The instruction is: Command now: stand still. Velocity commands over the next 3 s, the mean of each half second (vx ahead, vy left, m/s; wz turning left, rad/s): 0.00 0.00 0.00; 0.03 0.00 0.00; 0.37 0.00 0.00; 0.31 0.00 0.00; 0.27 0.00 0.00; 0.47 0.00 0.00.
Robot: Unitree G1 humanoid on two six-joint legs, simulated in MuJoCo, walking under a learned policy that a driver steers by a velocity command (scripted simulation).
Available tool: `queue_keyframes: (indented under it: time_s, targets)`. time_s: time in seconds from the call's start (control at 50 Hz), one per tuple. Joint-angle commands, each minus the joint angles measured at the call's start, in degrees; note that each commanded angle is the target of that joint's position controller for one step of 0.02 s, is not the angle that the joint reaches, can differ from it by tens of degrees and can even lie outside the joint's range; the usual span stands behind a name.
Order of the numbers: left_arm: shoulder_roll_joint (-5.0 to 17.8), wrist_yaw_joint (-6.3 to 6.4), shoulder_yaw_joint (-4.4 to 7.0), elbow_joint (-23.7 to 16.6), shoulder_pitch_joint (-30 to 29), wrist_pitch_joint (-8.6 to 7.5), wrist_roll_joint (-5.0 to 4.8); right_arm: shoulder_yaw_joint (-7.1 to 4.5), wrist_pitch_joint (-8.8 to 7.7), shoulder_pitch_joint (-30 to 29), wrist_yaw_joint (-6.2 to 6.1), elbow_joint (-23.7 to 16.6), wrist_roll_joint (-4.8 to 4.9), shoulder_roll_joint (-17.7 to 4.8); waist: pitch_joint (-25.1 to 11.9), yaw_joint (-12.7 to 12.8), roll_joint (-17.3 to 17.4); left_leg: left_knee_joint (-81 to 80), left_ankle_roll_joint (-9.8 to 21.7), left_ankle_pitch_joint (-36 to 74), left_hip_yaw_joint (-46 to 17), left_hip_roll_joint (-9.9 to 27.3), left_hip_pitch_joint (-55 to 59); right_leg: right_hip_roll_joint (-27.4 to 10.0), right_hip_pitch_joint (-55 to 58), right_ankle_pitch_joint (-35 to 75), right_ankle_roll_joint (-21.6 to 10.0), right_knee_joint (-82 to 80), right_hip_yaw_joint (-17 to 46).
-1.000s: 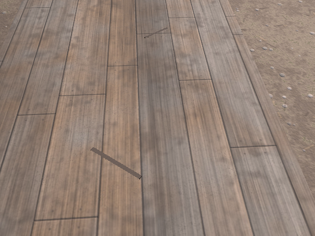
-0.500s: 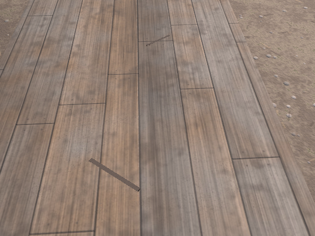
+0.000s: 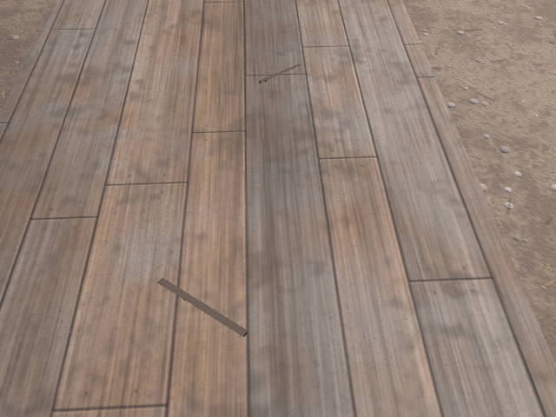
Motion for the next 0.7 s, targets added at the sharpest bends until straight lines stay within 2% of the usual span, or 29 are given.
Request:
queue_keyframes:
  time_s: [0.02,0.7]
  targets:
    - [5.96,0.21,0.81,-1.94,-1.04,-0.50,-0.02,-0.77,-0.38,4.36,-0.17,-0.69,0.04,-5.13,-0.04,0.06,0.55,-7.01,1.16,2.50,-1.90,2.03,-9.86,-3.07,7.75,3.71,-2.41,-3.76,3.66]
    - [4.86,0.64,0.60,-0.94,2.29,-0.43,-0.32,-1.00,-0.83,9.52,-0.15,-1.42,0.26,-3.25,0.23,0.17,0.84,-6.92,1.35,6.54,-1.94,1.92,-9.51,-2.88,8.39,8.54,-2.35,-2.38,3.39]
